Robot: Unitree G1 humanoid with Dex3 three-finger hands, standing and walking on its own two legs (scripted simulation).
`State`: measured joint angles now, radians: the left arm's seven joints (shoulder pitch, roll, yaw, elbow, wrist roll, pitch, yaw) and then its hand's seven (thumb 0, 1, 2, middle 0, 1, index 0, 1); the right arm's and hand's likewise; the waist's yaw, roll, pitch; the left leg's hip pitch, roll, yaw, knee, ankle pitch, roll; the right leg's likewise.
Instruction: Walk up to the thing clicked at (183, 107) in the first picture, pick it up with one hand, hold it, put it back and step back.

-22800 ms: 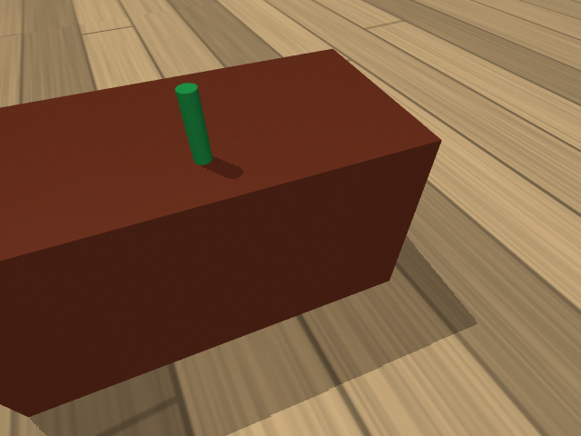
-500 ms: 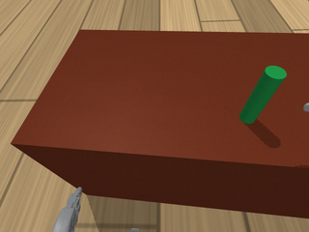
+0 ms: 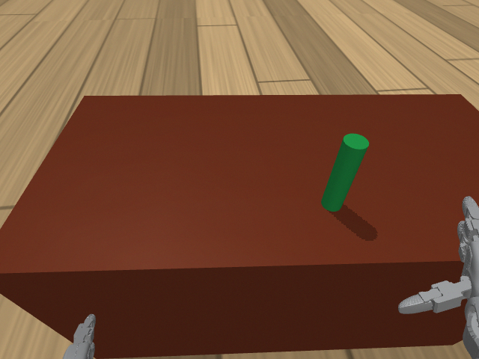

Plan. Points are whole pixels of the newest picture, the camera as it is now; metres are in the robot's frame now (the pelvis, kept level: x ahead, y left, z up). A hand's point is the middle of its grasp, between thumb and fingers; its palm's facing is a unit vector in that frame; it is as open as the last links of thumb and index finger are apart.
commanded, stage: sink last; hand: right
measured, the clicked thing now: (342, 175) +0.47 -0.23 +0.03
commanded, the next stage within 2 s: home in 0.50 s
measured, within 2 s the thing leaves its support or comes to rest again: neither
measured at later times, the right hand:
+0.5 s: hand (444, 345) +0.14 -0.25 +0.07, palm faces +0.39 +0.83 -0.40, open 17.5 cm
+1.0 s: hand out of the picture +0.12 -0.20 -0.02, palm faces +0.23 +0.93 -0.29, open 17.5 cm
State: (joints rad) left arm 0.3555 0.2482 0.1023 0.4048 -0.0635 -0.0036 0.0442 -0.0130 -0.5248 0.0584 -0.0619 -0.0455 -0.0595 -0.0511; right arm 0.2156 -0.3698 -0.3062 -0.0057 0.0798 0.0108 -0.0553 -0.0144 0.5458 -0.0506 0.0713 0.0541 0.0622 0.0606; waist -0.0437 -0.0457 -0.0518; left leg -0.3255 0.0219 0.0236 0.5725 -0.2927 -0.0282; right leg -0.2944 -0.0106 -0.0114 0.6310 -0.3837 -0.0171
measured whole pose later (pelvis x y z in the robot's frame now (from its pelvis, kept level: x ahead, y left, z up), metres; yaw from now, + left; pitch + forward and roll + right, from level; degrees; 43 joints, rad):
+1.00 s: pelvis -0.03 +0.02 +0.01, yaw -1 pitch -3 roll +0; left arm 0.22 0.18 0.02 0.62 -0.02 -0.15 0.05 -0.01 0.37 0.62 -0.16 -0.22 -0.16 -0.22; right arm 0.44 -0.22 -0.12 0.19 0.02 -0.18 -0.03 -0.01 0.54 -0.06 0.06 0.05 0.06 0.06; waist -0.03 -0.02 0.06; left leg -0.21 0.04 0.04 0.46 -0.20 -0.01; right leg -0.17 0.00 0.01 0.46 -0.25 0.00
